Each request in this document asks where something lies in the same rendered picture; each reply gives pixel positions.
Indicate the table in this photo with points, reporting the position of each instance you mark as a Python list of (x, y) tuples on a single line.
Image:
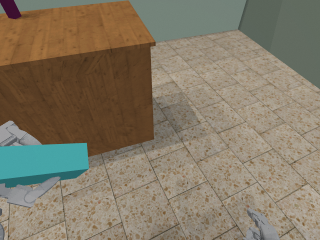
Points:
[(78, 74)]

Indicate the sponge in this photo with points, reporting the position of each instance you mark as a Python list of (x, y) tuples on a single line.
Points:
[(33, 164)]

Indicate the left robot hand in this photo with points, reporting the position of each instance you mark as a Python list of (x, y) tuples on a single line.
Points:
[(11, 135)]

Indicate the right robot hand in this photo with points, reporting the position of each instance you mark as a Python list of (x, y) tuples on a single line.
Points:
[(266, 231)]

